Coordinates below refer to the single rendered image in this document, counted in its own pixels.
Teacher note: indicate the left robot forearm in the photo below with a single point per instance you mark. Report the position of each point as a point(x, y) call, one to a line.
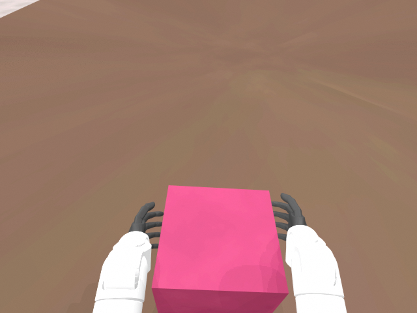
point(122, 284)

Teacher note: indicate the right robot hand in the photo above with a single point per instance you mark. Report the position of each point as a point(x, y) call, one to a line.
point(294, 216)

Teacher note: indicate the left robot hand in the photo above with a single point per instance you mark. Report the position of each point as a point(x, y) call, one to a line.
point(139, 223)

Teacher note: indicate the carton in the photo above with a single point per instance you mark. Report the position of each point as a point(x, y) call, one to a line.
point(218, 253)

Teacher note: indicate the right robot forearm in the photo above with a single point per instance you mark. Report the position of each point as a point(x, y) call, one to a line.
point(316, 280)

